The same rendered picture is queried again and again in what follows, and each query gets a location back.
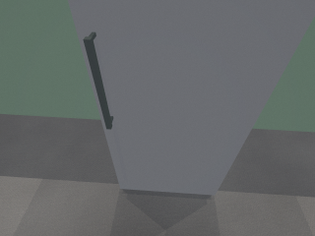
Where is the handle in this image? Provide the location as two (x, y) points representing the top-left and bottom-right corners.
(83, 31), (113, 130)

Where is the fridge door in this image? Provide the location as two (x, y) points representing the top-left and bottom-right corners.
(68, 0), (315, 196)

